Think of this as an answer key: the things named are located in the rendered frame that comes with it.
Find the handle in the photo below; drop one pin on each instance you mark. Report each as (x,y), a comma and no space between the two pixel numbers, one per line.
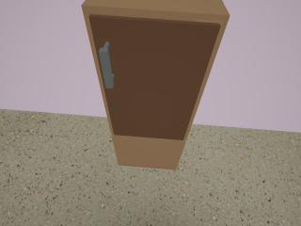
(108,76)

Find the cupboard door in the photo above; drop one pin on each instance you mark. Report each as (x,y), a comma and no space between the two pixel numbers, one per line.
(158,67)

